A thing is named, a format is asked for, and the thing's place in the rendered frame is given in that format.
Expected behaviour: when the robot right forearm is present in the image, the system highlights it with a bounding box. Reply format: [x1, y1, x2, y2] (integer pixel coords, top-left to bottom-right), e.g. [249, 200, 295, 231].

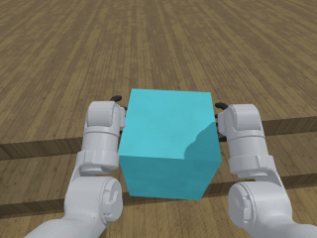
[217, 104, 292, 215]

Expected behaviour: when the robot left forearm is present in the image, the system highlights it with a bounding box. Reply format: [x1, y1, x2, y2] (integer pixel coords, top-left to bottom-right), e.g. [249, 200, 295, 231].
[63, 101, 126, 212]

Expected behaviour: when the left robot hand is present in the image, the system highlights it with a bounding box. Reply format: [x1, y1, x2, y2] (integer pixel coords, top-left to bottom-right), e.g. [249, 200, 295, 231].
[109, 95, 128, 134]

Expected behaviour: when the left robot upper arm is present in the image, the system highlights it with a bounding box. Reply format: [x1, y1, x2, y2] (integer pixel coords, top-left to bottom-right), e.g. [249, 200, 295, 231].
[24, 177, 124, 238]

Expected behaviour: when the right robot hand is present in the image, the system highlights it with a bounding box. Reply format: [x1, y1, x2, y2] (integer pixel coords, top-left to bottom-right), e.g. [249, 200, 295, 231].
[214, 102, 228, 142]

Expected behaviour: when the carton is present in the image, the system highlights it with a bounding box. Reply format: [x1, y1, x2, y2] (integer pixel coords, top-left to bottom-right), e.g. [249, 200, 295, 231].
[118, 88, 222, 200]

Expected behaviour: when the right robot upper arm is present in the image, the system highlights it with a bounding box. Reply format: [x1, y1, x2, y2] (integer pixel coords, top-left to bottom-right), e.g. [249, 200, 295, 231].
[228, 180, 317, 238]

